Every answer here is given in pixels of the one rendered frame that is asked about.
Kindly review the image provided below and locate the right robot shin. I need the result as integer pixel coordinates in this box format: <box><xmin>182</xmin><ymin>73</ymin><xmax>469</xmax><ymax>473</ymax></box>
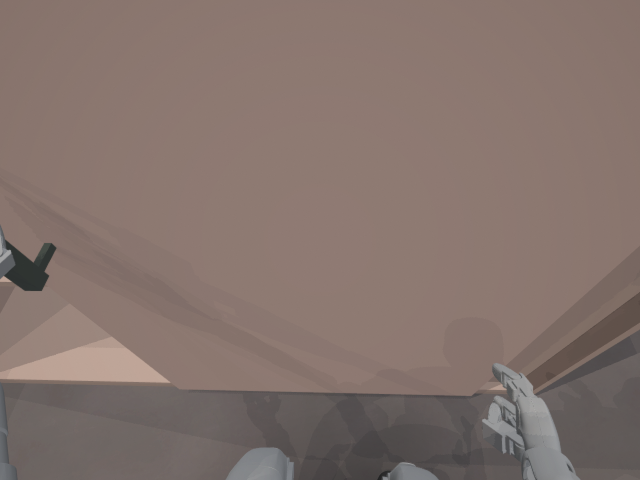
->
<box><xmin>390</xmin><ymin>462</ymin><xmax>416</xmax><ymax>473</ymax></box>

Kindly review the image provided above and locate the wardrobe door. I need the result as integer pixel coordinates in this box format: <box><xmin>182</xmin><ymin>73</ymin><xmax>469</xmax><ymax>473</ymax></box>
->
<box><xmin>488</xmin><ymin>246</ymin><xmax>640</xmax><ymax>382</ymax></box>
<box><xmin>0</xmin><ymin>0</ymin><xmax>640</xmax><ymax>396</ymax></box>

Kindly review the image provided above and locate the robot right forearm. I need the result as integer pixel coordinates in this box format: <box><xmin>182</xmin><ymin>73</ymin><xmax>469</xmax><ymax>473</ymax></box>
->
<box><xmin>521</xmin><ymin>447</ymin><xmax>580</xmax><ymax>480</ymax></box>

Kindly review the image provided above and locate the right robot hand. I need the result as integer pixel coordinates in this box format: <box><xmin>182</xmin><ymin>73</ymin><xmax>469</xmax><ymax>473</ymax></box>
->
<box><xmin>482</xmin><ymin>363</ymin><xmax>561</xmax><ymax>462</ymax></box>

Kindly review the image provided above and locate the robot left thigh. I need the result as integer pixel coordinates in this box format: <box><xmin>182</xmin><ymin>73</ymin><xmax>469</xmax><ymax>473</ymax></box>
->
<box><xmin>226</xmin><ymin>447</ymin><xmax>294</xmax><ymax>480</ymax></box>

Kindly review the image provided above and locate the handle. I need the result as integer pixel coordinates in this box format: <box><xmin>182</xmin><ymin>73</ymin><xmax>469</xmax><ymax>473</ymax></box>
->
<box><xmin>4</xmin><ymin>240</ymin><xmax>56</xmax><ymax>291</ymax></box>

